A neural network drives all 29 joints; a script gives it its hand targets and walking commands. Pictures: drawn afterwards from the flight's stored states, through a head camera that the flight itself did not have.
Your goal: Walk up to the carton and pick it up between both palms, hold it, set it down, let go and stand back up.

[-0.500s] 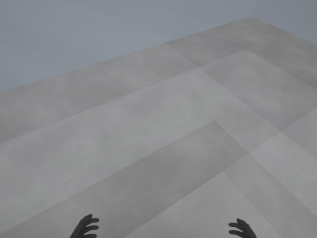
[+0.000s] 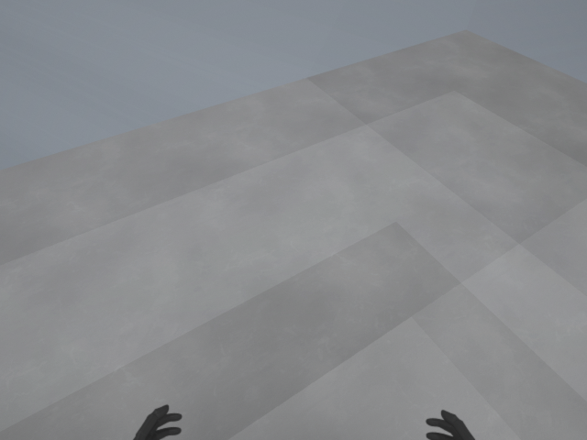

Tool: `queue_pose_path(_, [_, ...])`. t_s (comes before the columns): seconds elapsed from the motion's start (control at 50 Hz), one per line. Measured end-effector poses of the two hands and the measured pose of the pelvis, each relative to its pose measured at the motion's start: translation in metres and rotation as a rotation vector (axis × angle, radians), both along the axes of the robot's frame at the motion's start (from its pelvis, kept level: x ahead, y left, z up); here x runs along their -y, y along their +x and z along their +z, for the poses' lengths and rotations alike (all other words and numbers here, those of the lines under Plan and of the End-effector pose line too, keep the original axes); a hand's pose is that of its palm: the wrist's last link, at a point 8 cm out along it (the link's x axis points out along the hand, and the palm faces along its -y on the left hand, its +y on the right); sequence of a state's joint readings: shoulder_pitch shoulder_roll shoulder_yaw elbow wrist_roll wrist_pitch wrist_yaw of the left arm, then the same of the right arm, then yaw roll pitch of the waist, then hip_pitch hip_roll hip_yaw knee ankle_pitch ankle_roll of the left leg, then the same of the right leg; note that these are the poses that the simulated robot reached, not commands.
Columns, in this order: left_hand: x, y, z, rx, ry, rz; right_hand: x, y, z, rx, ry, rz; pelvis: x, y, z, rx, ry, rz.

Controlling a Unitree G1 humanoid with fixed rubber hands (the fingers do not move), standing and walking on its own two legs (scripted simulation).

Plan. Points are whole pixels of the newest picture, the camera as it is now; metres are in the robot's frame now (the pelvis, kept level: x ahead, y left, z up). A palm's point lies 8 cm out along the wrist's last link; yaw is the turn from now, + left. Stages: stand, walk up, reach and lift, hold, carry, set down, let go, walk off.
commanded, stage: stand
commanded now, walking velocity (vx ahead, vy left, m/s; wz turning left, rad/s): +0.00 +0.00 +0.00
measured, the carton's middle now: out of the picture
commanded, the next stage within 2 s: walk up in 0.68 s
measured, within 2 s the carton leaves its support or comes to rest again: neither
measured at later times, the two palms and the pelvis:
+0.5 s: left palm out of the picture +0.09 +0.23 -0.11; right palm out of the picture +0.08 -0.23 -0.11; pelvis +0.00 +0.00 +0.00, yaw +0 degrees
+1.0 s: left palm out of the picture +0.05 +0.28 -0.11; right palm out of the picture +0.07 -0.24 -0.11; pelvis -0.02 +0.01 +0.00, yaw +5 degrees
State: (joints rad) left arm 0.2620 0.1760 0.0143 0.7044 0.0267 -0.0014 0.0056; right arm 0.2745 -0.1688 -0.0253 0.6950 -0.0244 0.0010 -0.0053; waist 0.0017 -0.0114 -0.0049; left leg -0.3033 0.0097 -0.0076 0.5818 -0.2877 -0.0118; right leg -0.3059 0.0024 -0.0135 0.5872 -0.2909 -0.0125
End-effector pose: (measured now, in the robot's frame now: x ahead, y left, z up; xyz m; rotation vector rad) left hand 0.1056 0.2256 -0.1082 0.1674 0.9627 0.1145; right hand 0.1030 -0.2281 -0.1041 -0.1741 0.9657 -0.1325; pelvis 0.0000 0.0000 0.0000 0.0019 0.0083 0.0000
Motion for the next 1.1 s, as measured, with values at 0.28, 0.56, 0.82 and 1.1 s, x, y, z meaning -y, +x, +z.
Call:
queue_pose_path(0.28, [-0.002,-0.009,-0.003,-0.029,-0.002,0.014,0.0,-0.01,-0.002,-0.03,0.001,-0.016,-0.001,-0.001,0.001,0.004,-0.001,-0.001])
queue_pose_path(0.56, [-0.006,-0.024,-0.008,-0.083,-0.002,0.033,-0.001,-0.025,-0.006,-0.079,0.0,-0.033,-0.003,-0.001,0.004,0.01,-0.002,-0.003])
queue_pose_path(0.82, [-0.013,-0.044,-0.012,-0.152,0.007,0.064,0.0,-0.04,-0.011,-0.137,-0.005,-0.055,-0.005,0.0,0.006,0.014,-0.003,-0.003])
queue_pose_path(1.1, [-0.096,-0.055,0.008,-0.048,0.167,0.191,0.017,-0.004,0.009,-0.15,-0.149,0.126,-0.031,-0.03,0.005,0.034,-0.009,0.154])
